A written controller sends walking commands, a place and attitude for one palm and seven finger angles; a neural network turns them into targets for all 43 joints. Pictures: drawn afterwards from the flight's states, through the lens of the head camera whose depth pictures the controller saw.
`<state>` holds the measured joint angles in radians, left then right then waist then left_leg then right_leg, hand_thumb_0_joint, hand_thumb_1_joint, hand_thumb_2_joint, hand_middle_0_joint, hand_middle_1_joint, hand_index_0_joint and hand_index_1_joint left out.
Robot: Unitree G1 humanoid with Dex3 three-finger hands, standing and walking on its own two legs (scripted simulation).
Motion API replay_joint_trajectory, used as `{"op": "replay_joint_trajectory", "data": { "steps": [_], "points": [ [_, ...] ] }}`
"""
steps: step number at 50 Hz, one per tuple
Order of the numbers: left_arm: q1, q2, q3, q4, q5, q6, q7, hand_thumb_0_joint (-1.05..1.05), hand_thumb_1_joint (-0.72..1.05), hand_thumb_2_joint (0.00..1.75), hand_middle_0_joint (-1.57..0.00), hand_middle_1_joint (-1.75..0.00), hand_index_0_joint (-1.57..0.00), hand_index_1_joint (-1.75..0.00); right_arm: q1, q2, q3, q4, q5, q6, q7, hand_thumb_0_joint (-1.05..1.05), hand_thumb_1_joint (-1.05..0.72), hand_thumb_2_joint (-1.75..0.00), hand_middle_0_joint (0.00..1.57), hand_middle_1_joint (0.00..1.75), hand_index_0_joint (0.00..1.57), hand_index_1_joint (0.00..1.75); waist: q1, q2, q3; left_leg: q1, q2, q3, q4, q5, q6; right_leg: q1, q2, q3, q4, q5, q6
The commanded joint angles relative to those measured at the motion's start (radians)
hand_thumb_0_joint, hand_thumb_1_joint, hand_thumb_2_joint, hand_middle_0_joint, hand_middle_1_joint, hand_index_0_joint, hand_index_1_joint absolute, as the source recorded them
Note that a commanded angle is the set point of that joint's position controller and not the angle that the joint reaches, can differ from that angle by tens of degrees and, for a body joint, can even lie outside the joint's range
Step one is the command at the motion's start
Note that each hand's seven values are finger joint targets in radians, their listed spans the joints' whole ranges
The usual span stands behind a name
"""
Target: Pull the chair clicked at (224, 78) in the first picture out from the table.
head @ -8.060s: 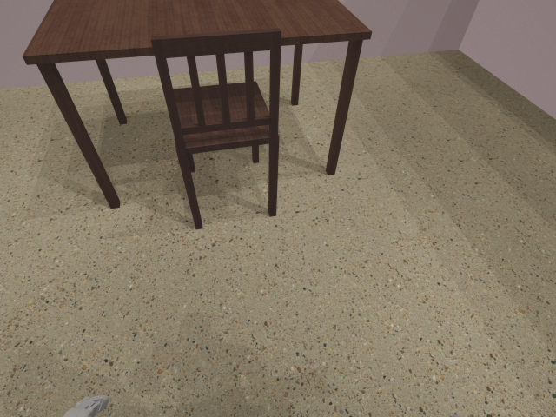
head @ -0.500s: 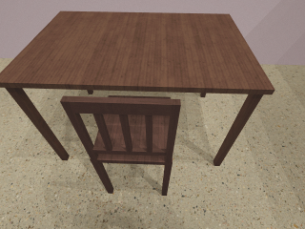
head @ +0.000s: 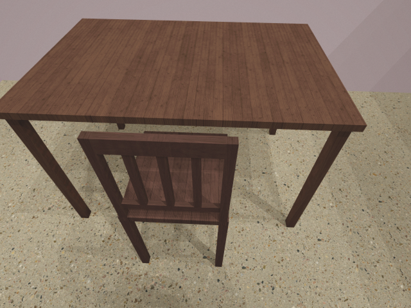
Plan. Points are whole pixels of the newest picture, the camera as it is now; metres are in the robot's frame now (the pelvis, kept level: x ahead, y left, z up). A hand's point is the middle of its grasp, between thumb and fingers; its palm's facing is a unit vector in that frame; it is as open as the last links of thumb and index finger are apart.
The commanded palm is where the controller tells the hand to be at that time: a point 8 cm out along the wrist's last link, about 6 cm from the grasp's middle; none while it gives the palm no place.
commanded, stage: look again from close up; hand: left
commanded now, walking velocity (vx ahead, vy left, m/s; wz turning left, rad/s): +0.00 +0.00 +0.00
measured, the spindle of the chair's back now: (166, 181) +0.46 +0.14 -0.10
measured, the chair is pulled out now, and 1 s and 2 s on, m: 0.00 0.00 0.00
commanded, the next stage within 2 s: raise the hand toward the chair's back in 0.10 s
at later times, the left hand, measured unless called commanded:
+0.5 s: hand (137, 260) +0.21 +0.15 +0.00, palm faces +0.04 -1.00 +0.05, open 8.2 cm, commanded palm +0.11 +0.21 -0.07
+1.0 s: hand (129, 296) +0.16 +0.17 -0.08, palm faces -0.14 -0.99 +0.03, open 12.6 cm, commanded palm +0.12 +0.25 -0.06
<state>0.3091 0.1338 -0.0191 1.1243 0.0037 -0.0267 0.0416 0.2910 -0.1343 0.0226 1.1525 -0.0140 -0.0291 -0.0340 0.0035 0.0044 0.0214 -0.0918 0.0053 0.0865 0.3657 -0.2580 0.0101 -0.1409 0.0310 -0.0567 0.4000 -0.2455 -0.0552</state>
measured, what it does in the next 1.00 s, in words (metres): lowers itself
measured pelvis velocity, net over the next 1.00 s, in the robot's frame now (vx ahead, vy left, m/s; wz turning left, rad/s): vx -0.07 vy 0.01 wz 0.04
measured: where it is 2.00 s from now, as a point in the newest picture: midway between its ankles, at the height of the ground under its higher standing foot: outside the picture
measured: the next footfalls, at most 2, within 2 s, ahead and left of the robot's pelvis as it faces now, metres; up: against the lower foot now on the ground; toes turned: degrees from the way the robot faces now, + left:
none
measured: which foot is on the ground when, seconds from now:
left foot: down 0.00-1.00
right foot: down 0.00-1.00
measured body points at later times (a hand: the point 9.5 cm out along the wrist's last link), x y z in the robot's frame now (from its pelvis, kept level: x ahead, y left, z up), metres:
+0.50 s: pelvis -0.04 +0.00 -0.04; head -0.02 -0.01 +0.41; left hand +0.20 +0.20 +0.00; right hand +0.14 -0.27 -0.11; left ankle -0.04 +0.11 -0.74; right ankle -0.02 -0.08 -0.74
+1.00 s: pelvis -0.07 +0.01 -0.10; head +0.01 +0.02 +0.34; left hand +0.16 +0.22 -0.07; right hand +0.12 -0.18 -0.20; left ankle -0.04 +0.11 -0.74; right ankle -0.02 -0.08 -0.74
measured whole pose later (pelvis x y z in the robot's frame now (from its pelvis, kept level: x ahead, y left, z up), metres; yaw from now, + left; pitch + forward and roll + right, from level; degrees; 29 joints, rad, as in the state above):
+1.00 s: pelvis -0.07 +0.01 -0.10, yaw +2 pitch +15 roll -2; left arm 0.28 0.22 0.05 0.03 -0.24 -0.27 -0.31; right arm 0.20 -0.17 0.07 0.53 0.04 -0.16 -0.04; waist -0.01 0.04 -0.11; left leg -0.95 0.01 0.02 1.21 -0.52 0.04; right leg -0.94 -0.01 -0.13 1.15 -0.48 -0.05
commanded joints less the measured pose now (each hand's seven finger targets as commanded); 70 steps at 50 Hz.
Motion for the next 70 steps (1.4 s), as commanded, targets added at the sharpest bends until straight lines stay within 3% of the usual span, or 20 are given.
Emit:
{"op": "replay_joint_trajectory", "data": {
  "steps": [1,9,10,11,12,13,14,18,21,22,25,27,36,39,41,47,52,57,65,70],
  "points": [
    [0.079,0.088,0.016,-0.025,0.003,-0.013,0.003,0.00,0.90,0.90,-0.20,-0.30,-0.20,-0.30,0.080,-0.083,-0.009,-0.013,0.004,-0.011,-0.008,0.00,-0.90,-0.90,0.20,0.30,0.20,0.30,-0.003,0.000,0.046,-0.041,0.105,-0.104,-0.065,0.170,0.019,-0.013,-0.142,0.142,-0.069,0.241,-0.004],
    [0.088,0.082,0.016,-0.022,0.003,-0.014,0.003,0.00,0.90,0.90,-0.20,-0.30,-0.20,-0.30,0.087,-0.076,-0.009,-0.011,0.004,-0.009,-0.008,0.00,-0.90,-0.90,0.20,0.30,0.20,0.30,-0.002,-0.010,0.057,-0.049,0.101,-0.104,-0.066,0.147,0.018,-0.020,-0.141,0.145,-0.078,0.219,-0.004],
    [0.145,0.125,0.025,0.012,0.020,-0.037,0.040,0.00,0.90,0.90,-0.20,-0.30,-0.20,-0.30,-0.038,-0.113,-0.021,-0.081,0.014,-0.015,0.007,0.00,-0.90,-0.90,0.20,0.30,0.20,0.30,0.042,-0.071,0.095,-0.187,0.101,-0.042,0.181,0.116,-0.014,-0.020,-0.213,0.187,-0.038,0.724,0.076],
    [-0.573,0.306,0.071,-1.452,-0.203,-0.244,0.005,0.00,0.88,0.89,-0.20,-0.30,-0.20,-0.30,-0.001,-0.316,-0.046,-0.445,0.049,-0.155,-0.040,0.00,-0.90,-0.90,0.20,0.30,0.20,0.30,-0.099,0.120,-0.386,0.083,-0.007,-0.073,0.042,0.248,0.028,0.064,-0.120,0.151,0.044,0.506,0.034],
    [-0.494,0.363,0.140,-1.416,-0.168,-0.220,0.050,0.00,0.85,0.88,-0.20,-0.29,-0.20,-0.29,-0.142,-0.210,-0.002,-0.410,0.063,-0.219,-0.076,0.00,-0.90,-0.90,0.20,0.30,0.20,0.30,-0.048,0.200,-0.276,0.078,0.013,-0.029,0.059,0.280,0.028,0.004,-0.064,0.117,0.049,0.310,0.024],
    [-0.221,0.195,0.056,-1.161,-0.140,-0.168,0.070,0.00,0.83,0.87,-0.19,-0.29,-0.19,-0.29,-0.084,-0.247,-0.041,-0.370,0.031,-0.258,-0.067,0.00,-0.90,-0.90,0.20,0.30,0.20,0.30,-0.037,0.240,-0.298,0.037,0.009,-0.044,0.051,0.272,0.017,-0.023,-0.049,0.067,0.051,0.170,0.008],
    [0.053,-0.022,-0.055,-0.900,-0.150,-0.060,0.072,0.00,0.81,0.86,-0.19,-0.29,-0.19,-0.29,-0.072,-0.182,-0.032,-0.359,0.058,-0.268,-0.053,0.00,-0.90,-0.90,0.20,0.30,0.20,0.30,-0.034,0.086,-0.127,-0.071,0.022,-0.079,0.060,0.230,0.021,-0.086,-0.056,0.027,0.050,0.142,0.019],
    [-0.084,-0.012,-0.069,-1.061,-0.198,-0.216,-0.001,0.00,0.71,0.82,-0.18,-0.27,-0.18,-0.27,-0.072,-0.259,-0.057,-0.495,0.043,-0.320,-0.051,0.00,-0.90,-0.90,0.20,0.30,0.20,0.30,-0.088,-0.206,-0.017,-0.249,-0.014,-0.110,0.226,-0.024,0.033,-0.351,-0.063,0.015,0.081,-0.127,0.056],
    [0.156,-0.051,0.002,-0.848,-0.230,-0.397,-0.119,0.00,0.64,0.79,-0.17,-0.26,-0.17,-0.26,-0.117,-0.255,-0.085,-0.570,0.020,-0.333,-0.021,0.00,-0.90,-0.90,0.20,0.30,0.20,0.30,0.003,-0.435,-0.023,-0.535,-0.023,-0.118,0.364,-0.111,0.004,-0.460,-0.071,0.057,0.199,-0.283,0.056],
    [0.285,0.006,0.082,-0.806,-0.240,-0.455,-0.176,0.00,0.62,0.78,-0.17,-0.26,-0.17,-0.26,-0.127,-0.253,-0.096,-0.593,0.026,-0.328,0.002,0.00,-0.90,-0.90,0.20,0.30,0.20,0.30,0.059,-0.350,-0.072,-0.570,-0.034,-0.104,0.390,-0.085,-0.011,-0.407,-0.079,0.083,0.252,-0.194,0.043],
    [0.327,0.097,0.183,-0.863,-0.229,-0.624,-0.318,0.00,0.55,0.75,-0.16,-0.25,-0.16,-0.25,-0.176,-0.248,-0.113,-0.674,0.019,-0.293,0.053,0.00,-0.90,-0.90,0.20,0.30,0.20,0.30,0.091,-0.131,-0.240,-0.653,-0.054,-0.063,0.511,0.012,-0.027,-0.338,-0.091,0.093,0.452,0.135,0.024],
    [0.325,0.168,0.240,-0.863,-0.178,-0.600,-0.308,0.00,0.50,0.73,-0.16,-0.24,-0.16,-0.24,-0.194,-0.238,-0.119,-0.713,0.021,-0.243,0.065,0.00,-0.90,-0.90,0.20,0.30,0.20,0.30,0.117,-0.002,-0.270,-0.701,-0.058,-0.037,0.551,0.021,-0.017,-0.374,-0.087,0.097,0.508,0.134,0.012],
    [-0.092,0.113,0.093,-1.523,-0.209,-0.720,-0.191,0.00,0.29,0.64,-0.14,-0.20,-0.14,-0.20,-0.154,-0.203,-0.076,-0.778,0.011,-0.225,0.013,0.00,-0.90,-0.90,0.20,0.30,0.20,0.30,-0.045,0.128,-0.403,-0.655,-0.004,-0.122,0.697,-0.037,0.023,-0.659,-0.033,0.083,0.586,-0.090,0.010],
    [-0.119,0.083,-0.010,-1.424,-0.224,-0.695,-0.296,0.00,0.22,0.61,-0.13,-0.19,-0.13,-0.19,-0.148,-0.231,-0.061,-0.743,0.022,-0.260,-0.007,0.00,-0.90,-0.90,0.20,0.30,0.20,0.30,-0.111,0.039,-0.330,-0.731,0.009,-0.148,0.732,-0.143,0.032,-0.724,-0.030,0.081,0.562,-0.209,0.024],
    [-0.075,0.118,-0.001,-1.289,-0.223,-0.602,-0.363,0.00,0.18,0.59,-0.13,-0.19,-0.13,-0.19,-0.134,-0.247,-0.058,-0.742,0.037,-0.261,-0.024,0.00,-0.90,-0.90,0.20,0.30,0.20,0.30,-0.107,-0.018,-0.303,-0.802,0.005,-0.152,0.728,-0.219,0.031,-0.713,-0.032,0.092,0.530,-0.305,0.030],
    [0.100,0.249,0.259,-1.247,-0.283,-0.265,-0.354,0.00,0.04,0.53,-0.11,-0.16,-0.11,-0.16,-0.194,-0.226,-0.061,-0.825,0.068,-0.202,-0.042,0.00,-0.90,-0.90,0.20,0.30,0.20,0.30,0.058,-0.058,-0.478,-0.755,-0.026,-0.134,0.614,-0.137,0.021,-0.460,-0.046,0.069,0.500,-0.247,0.039],
    [0.112,0.193,0.279,-1.457,-0.284,-0.369,-0.156,0.00,-0.08,0.48,-0.10,-0.15,-0.10,-0.15,-0.164,-0.170,-0.060,-0.790,0.042,-0.206,-0.031,0.00,-0.90,-0.90,0.20,0.30,0.20,0.30,0.064,0.014,-0.450,-0.671,-0.005,-0.140,0.582,0.023,0.005,-0.483,-0.033,0.003,0.553,-0.047,0.022],
    [0.025,0.124,0.093,-1.284,-0.187,-0.516,-0.196,0.00,-0.20,0.43,-0.09,-0.13,-0.09,-0.13,-0.130,-0.223,-0.059,-0.743,0.027,-0.227,-0.015,0.00,-0.90,-0.90,0.20,0.30,0.20,0.30,-0.063,0.000,-0.228,-0.762,0.007,-0.154,0.627,-0.162,0.014,-0.732,-0.034,-0.004,0.565,-0.242,0.023],
    [0.031,0.281,0.265,-1.432,-0.282,-0.455,-0.298,0.00,-0.38,0.35,-0.07,-0.10,-0.07,-0.10,-0.102,-0.249,-0.076,-0.790,0.051,-0.247,-0.042,0.00,-0.90,-0.90,0.20,0.30,0.20,0.30,0.017,0.089,-0.494,-0.596,-0.003,-0.154,0.574,-0.006,0.006,-0.537,-0.035,0.003,0.547,-0.094,0.021],
    [0.050,0.205,0.255,-1.361,-0.278,-0.452,-0.215,0.00,-0.50,0.30,-0.06,-0.08,-0.06,-0.08,-0.103,-0.223,-0.069,-0.761,0.039,-0.226,-0.029,0.00,-0.90,-0.90,0.20,0.30,0.20,0.30,-0.008,0.064,-0.368,-0.600,0.005,-0.158,0.574,0.065,-0.008,-0.583,-0.026,-0.029,0.556,-0.032,0.024]
  ]
}}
